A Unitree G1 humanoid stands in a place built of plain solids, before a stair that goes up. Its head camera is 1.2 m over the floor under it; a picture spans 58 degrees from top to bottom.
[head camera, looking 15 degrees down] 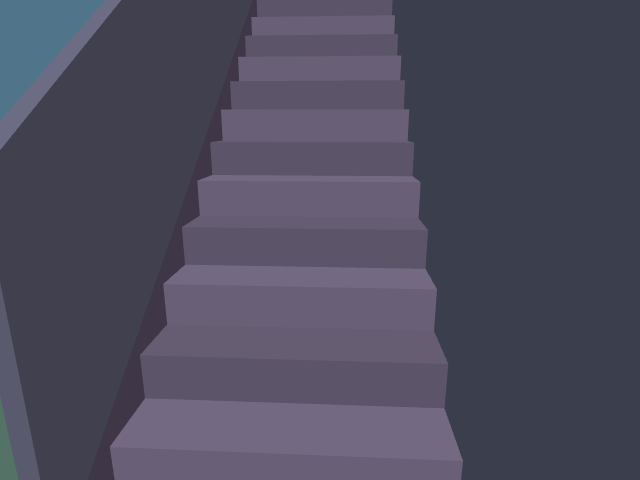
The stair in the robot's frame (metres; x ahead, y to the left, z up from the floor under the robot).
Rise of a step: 0.16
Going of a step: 0.22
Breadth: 0.99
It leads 3 degrees to the right of straight ahead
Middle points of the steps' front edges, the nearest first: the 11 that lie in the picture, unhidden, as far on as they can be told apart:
1.00 0.10 0.32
1.23 0.09 0.48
1.45 0.08 0.64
1.68 0.07 0.80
1.90 0.06 0.96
2.13 0.04 1.12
2.35 0.03 1.28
2.57 0.02 1.44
2.80 0.01 1.60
3.02 -0.01 1.75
3.25 -0.02 1.91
